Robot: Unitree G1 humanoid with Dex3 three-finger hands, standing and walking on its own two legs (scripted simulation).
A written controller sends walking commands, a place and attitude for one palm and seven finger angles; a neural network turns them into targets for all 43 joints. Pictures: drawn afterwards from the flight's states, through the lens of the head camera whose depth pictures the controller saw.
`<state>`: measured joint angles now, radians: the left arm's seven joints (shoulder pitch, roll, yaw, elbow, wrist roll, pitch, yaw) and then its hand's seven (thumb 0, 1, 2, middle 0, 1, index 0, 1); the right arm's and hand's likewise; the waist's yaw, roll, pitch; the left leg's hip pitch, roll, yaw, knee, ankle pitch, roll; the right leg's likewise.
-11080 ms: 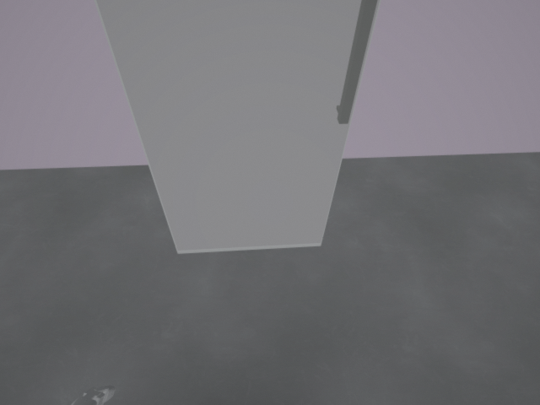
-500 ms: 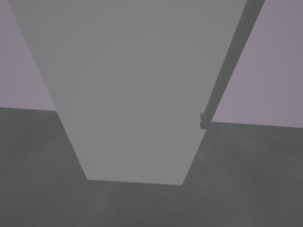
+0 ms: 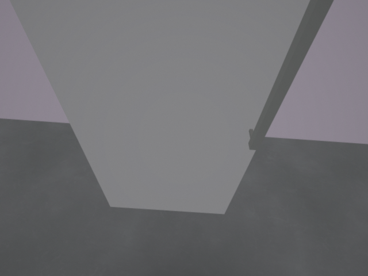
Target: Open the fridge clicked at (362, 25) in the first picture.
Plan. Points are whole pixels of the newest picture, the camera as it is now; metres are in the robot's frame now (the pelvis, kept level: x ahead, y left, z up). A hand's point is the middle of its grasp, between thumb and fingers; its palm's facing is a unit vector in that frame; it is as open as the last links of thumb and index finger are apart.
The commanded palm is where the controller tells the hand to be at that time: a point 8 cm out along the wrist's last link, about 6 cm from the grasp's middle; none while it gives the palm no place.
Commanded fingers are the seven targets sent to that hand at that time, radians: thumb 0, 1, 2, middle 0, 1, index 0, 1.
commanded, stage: look again from close up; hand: right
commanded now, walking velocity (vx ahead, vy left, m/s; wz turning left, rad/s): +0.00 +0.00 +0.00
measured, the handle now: (278, 80) +0.50 -0.17 +0.19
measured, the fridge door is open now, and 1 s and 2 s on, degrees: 0 0 0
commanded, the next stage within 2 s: raise the hand to about handle height in 0.02 s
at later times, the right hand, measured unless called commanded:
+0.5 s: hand (270, 261) +0.17 -0.16 -0.01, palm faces +0.02 +1.00 +0.00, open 8.3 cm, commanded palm +0.12 -0.23 -0.01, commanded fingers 0.00 -0.43 -0.70 0.23 0.60 0.23 0.60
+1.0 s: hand (326, 240) +0.19 -0.24 +0.07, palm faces +0.12 +0.99 -0.07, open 11.4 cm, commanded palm +0.16 -0.28 +0.07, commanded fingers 0.00 0.15 -0.45 0.28 0.98 0.28 0.98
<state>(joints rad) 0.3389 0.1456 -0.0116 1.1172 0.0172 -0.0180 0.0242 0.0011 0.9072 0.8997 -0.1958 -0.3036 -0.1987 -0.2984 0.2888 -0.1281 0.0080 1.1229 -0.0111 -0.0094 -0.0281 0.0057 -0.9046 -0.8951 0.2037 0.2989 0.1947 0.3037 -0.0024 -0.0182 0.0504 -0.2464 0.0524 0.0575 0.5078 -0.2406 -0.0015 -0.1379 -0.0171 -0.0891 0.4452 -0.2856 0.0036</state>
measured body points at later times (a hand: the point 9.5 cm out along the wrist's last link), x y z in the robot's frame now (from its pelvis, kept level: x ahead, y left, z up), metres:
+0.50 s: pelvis -0.01 +0.02 -0.05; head +0.01 +0.01 +0.40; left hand +0.21 +0.29 -0.07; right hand +0.16 -0.21 -0.01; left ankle +0.02 +0.12 -0.74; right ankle -0.03 -0.13 -0.74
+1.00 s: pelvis -0.03 +0.00 -0.04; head -0.02 +0.00 +0.41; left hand +0.11 +0.23 -0.12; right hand +0.18 -0.29 +0.07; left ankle +0.02 +0.12 -0.74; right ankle -0.03 -0.13 -0.74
